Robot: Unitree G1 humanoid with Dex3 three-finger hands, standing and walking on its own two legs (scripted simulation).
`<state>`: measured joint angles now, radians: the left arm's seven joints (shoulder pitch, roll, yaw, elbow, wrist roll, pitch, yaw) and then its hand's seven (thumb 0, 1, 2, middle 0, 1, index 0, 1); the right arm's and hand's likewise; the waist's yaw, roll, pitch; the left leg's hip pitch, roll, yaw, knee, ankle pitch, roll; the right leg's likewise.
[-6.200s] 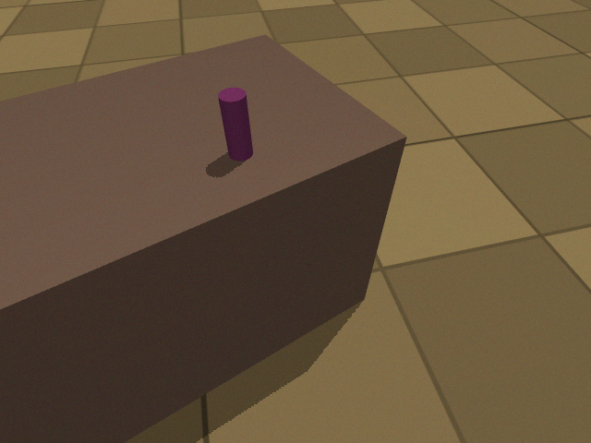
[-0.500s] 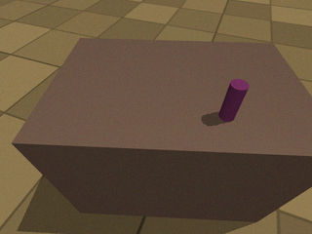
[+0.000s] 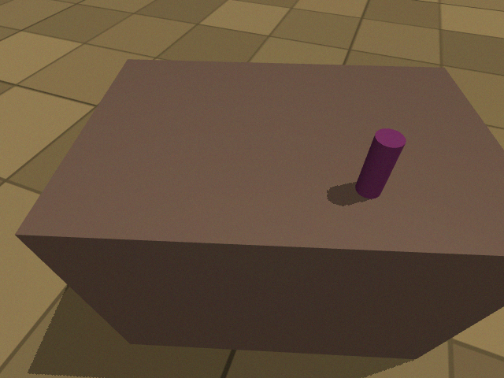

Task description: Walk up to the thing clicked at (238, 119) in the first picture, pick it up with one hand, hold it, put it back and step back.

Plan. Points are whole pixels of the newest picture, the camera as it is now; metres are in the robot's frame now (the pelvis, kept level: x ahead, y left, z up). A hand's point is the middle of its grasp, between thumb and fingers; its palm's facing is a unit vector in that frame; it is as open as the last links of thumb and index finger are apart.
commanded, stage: rise first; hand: right
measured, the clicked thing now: (378, 165) +0.50 -0.23 +0.04
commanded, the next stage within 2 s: go down in 1.78 s
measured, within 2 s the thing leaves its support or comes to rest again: neither
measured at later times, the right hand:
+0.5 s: hand (439, 362) +0.17 -0.27 -0.06, palm faces +0.28 +0.89 -0.36, open 15.7 cm
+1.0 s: hand (479, 338) +0.18 -0.27 +0.04, palm faces +0.35 +0.85 -0.38, open 17.7 cm
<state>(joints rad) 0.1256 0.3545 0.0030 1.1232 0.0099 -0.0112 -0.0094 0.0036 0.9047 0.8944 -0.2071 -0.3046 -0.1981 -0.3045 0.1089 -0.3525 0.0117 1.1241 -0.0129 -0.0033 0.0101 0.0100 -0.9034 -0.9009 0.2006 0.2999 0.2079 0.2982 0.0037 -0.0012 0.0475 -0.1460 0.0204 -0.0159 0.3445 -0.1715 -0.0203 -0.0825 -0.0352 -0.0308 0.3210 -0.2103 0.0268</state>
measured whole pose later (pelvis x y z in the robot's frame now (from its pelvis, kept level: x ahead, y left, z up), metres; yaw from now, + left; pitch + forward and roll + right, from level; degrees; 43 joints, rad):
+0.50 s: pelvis +0.01 +0.00 -0.01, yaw -2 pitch +1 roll +0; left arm 0.22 0.24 0.08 0.64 -0.04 -0.08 0.08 0.00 -0.15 0.13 -0.06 -0.05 -0.05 -0.06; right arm 0.30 -0.30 -0.15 0.41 0.05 -0.05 -0.07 0.01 0.17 -0.14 0.05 0.06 0.06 0.06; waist -0.02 -0.03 -0.01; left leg -0.21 0.03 0.02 0.42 -0.23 -0.02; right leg -0.17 -0.03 0.01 0.43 -0.27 0.02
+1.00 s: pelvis +0.00 +0.00 -0.01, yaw -3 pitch -3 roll +0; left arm 0.26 0.23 0.13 0.60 -0.02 -0.08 0.05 -0.01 -0.55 0.04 -0.06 -0.05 -0.04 -0.06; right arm 0.43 -0.30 -0.25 -0.02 0.04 -0.14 -0.04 -0.01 0.60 -0.04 0.04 0.06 0.06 0.06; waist -0.04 -0.04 0.02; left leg -0.14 0.04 0.03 0.42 -0.23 -0.02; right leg -0.11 -0.02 0.02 0.42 -0.26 0.02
